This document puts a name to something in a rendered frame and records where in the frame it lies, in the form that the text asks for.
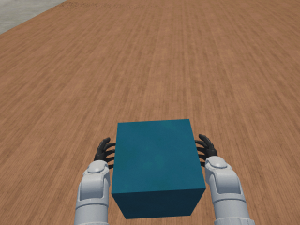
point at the left robot hand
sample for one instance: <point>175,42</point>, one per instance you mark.
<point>102,153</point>

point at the right robot hand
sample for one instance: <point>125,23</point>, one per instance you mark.
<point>208,150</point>

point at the right robot forearm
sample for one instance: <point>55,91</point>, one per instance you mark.
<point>227,194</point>

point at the left robot forearm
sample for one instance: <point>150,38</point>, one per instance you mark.
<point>92,201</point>

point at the carton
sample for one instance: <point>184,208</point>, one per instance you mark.
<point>157,172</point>

